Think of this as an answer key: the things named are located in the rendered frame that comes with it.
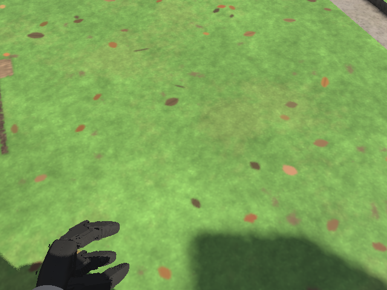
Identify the left robot hand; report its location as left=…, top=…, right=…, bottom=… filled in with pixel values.
left=36, top=220, right=129, bottom=290

